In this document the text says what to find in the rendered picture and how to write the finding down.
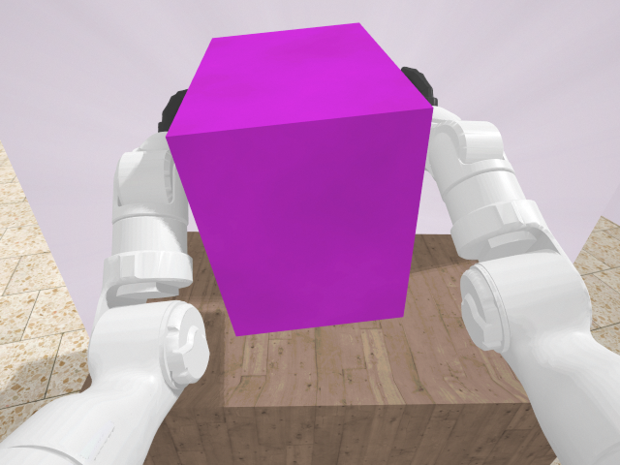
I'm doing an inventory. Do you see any carton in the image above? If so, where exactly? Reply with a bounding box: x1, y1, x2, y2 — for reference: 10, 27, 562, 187
166, 22, 434, 336

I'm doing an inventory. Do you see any robot right hand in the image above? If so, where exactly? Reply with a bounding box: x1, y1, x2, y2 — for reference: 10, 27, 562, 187
401, 67, 438, 107

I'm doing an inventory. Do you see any pedestal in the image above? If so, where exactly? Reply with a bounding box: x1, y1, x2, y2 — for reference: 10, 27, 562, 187
79, 232, 557, 465

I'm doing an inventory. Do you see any robot left forearm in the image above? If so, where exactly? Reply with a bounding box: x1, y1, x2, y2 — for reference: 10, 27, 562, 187
87, 132, 193, 379

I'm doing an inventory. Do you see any robot left upper arm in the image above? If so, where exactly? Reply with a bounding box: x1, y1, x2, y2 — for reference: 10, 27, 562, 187
0, 300, 209, 465

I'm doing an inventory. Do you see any robot left hand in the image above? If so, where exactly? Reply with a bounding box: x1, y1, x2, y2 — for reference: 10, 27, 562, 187
158, 89, 188, 133

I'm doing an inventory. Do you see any robot right forearm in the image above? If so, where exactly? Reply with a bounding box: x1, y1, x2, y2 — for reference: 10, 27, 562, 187
424, 106, 592, 327

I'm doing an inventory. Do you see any robot right upper arm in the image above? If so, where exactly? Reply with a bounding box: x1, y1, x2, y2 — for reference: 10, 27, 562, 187
460, 249, 620, 465

